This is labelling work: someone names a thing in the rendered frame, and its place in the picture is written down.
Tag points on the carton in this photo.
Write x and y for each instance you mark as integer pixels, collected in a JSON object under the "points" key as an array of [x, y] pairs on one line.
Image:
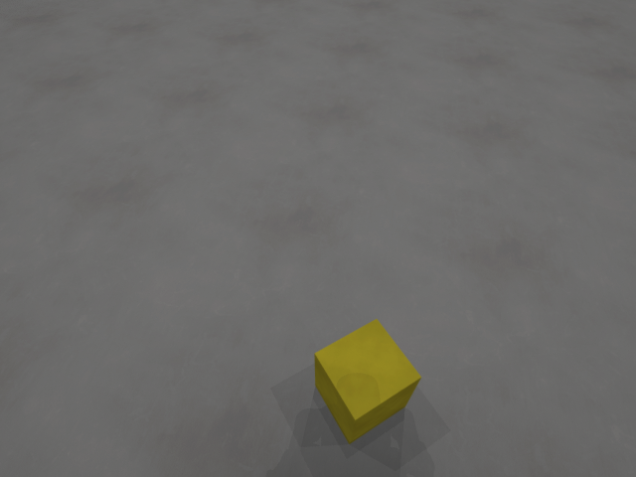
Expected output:
{"points": [[364, 378]]}

